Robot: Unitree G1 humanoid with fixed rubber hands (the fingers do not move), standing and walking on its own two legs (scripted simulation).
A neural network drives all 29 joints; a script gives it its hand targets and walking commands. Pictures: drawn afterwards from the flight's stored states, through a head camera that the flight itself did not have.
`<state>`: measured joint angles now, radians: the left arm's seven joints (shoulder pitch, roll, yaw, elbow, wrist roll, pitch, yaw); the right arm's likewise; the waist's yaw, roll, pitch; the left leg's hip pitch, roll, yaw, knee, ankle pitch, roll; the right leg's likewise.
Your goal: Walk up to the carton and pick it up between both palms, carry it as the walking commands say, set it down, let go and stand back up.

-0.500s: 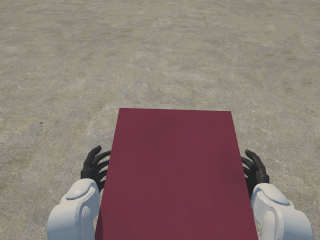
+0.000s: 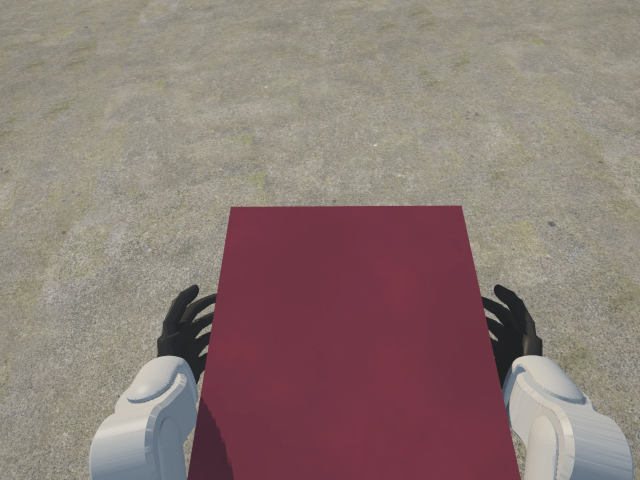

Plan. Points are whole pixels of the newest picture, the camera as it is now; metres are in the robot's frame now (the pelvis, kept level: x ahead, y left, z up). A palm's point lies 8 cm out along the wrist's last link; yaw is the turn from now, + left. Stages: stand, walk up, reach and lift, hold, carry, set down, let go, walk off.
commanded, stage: carry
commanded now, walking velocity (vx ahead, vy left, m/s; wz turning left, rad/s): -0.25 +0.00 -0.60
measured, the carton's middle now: (343, 358) +0.26 +0.00 -0.01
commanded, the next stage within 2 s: none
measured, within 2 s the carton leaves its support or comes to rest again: neither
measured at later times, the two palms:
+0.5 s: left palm (273, 447) +0.15 +0.06 +0.09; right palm out of the picture +0.04 -0.27 +0.09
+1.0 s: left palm out of the picture -0.01 +0.03 +0.09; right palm out of the picture -0.19 -0.27 +0.11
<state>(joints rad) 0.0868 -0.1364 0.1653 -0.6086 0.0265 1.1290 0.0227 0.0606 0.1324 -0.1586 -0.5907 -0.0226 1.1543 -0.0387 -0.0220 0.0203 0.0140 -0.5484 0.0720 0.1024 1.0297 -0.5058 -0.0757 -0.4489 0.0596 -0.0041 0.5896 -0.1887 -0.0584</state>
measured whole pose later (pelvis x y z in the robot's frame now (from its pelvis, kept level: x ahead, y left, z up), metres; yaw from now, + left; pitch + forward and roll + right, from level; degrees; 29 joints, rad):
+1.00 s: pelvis -0.29 -0.01 +0.02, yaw -33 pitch +2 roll -2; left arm 0.07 -0.13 0.16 -0.59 0.05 1.19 0.03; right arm 0.08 0.13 -0.15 -0.56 -0.05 1.16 -0.02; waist 0.05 -0.04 -0.06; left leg -0.25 0.06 0.12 0.49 -0.27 0.03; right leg -0.61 0.07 0.00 0.90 -0.35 0.05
